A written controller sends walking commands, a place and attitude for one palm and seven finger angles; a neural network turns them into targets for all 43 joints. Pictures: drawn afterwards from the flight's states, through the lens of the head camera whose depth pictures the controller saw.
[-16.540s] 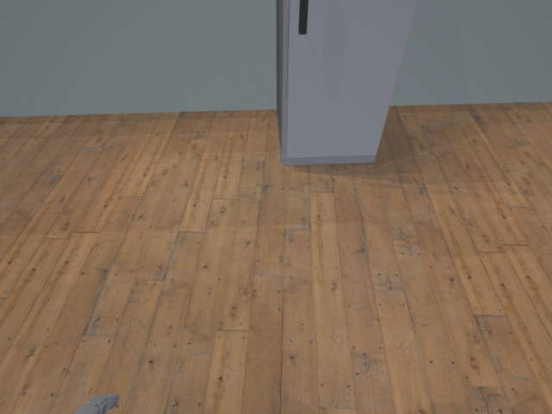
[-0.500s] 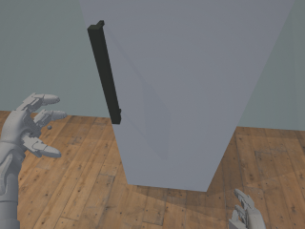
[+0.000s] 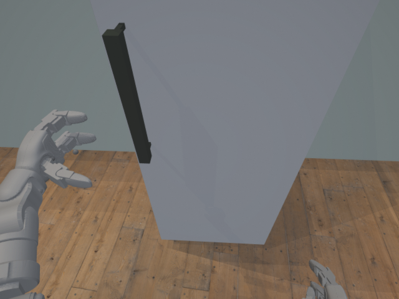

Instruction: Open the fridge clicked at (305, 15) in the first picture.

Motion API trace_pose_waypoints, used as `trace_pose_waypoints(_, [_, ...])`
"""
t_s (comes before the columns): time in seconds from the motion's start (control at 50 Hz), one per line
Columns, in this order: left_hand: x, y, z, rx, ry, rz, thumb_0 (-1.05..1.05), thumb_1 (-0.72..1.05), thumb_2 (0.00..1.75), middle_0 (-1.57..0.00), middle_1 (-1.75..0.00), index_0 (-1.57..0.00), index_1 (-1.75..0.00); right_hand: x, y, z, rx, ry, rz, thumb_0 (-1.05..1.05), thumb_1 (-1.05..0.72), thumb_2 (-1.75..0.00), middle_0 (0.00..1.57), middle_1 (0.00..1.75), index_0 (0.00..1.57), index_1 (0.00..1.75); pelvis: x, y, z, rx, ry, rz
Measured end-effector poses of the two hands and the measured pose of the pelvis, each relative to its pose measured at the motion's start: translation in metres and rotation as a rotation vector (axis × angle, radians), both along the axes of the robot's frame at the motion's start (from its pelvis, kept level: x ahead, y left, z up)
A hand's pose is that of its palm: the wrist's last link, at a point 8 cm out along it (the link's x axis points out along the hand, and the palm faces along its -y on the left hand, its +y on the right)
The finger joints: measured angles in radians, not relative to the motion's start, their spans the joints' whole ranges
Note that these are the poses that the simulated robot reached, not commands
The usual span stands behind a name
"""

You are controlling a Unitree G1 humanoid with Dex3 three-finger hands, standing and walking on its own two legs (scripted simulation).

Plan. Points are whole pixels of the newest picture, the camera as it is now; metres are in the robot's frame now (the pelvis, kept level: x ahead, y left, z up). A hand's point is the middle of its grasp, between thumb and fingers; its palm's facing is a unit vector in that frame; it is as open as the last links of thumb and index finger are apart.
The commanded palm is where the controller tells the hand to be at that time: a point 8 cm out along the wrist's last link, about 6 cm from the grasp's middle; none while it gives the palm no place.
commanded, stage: move the hooked fingers beside the handle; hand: left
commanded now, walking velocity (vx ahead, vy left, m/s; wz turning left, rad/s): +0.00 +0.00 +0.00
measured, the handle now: (135, 104) +0.48 +0.18 +0.15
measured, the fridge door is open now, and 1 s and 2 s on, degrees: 0 0 0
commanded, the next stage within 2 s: feel for the door with the fingertips in 1.72 s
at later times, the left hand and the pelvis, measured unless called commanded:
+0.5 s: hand (85, 136) +0.37 +0.25 +0.16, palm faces +0.07 -1.00 +0.00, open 13.9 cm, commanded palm +0.35 +0.30 +0.15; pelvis +0.00 +0.00 +0.00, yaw +0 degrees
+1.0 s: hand (102, 122) +0.43 +0.24 +0.14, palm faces +0.03 -1.00 +0.01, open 13.9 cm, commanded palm +0.39 +0.30 +0.14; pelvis +0.00 +0.00 -0.01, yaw -1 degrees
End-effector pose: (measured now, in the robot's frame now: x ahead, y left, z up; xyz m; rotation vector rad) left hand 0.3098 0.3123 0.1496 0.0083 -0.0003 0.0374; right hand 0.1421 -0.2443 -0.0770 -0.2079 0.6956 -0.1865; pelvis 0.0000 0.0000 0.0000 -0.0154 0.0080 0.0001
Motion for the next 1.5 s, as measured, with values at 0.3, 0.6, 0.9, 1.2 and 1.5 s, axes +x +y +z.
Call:
trace_pose_waypoints(0.3, [0.028,-0.019,0.005,-0.001,-0.010,-0.017,-0.01,-0.50,0.30,-0.30,-1.20,-0.30,-1.20,-0.005,0.003,-0.004,0.010,0.033,-0.008,0.01,-0.90,-0.90,0.20,0.30,0.21,0.30,-0.001,0.000,0.000,0.000,0.011,-0.001])
trace_pose_waypoints(0.6, [0.043,-0.009,0.005,-0.010,-0.013,0.007,-0.01,-0.50,0.30,-0.30,-1.20,-0.30,-1.20,-0.034,-0.019,-0.014,-0.026,0.131,-0.051,0.01,-0.90,-0.90,0.20,0.30,0.21,0.30,-0.004,-0.006,-0.003,-0.004,0.025,0.003])
trace_pose_waypoints(0.9, [0.083,-0.020,0.002,-0.018,-0.018,-0.014,-0.01,-0.50,0.30,-0.30,-1.20,-0.30,-1.20,-0.071,-0.026,-0.024,-0.033,0.235,-0.113,0.01,-0.90,-0.90,0.20,0.30,0.21,0.30,-0.004,-0.003,-0.007,-0.007,0.072,-0.012])
trace_pose_waypoints(1.2, [0.097,-0.012,-0.009,-0.019,-0.019,-0.016,-0.01,-0.50,0.30,-0.30,-1.20,-0.30,-1.20,-0.085,-0.021,-0.029,-0.024,0.311,-0.153,0.01,-0.90,-0.90,0.20,0.30,0.21,0.30,0.006,0.004,-0.009,-0.008,0.101,-0.029])
trace_pose_waypoints(1.5, [0.083,-0.004,-0.007,-0.015,-0.033,-0.006,-0.01,-0.50,0.30,-0.30,-1.20,-0.30,-1.20,-0.041,-0.012,-0.020,-0.023,0.212,-0.095,0.01,-0.90,-0.90,0.20,0.30,0.21,0.30,0.009,0.007,-0.009,-0.013,0.090,-0.017])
